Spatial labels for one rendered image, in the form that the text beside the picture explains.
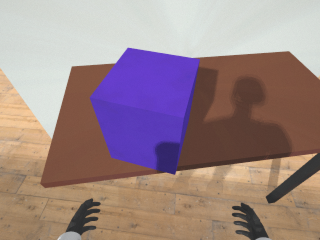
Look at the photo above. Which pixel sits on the robot right hand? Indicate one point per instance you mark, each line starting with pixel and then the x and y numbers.
pixel 254 224

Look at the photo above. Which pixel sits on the table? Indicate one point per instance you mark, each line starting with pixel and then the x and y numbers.
pixel 245 108

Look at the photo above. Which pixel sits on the robot left hand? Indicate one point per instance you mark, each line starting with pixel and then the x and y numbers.
pixel 78 221

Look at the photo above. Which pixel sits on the carton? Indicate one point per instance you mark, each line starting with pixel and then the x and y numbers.
pixel 143 107

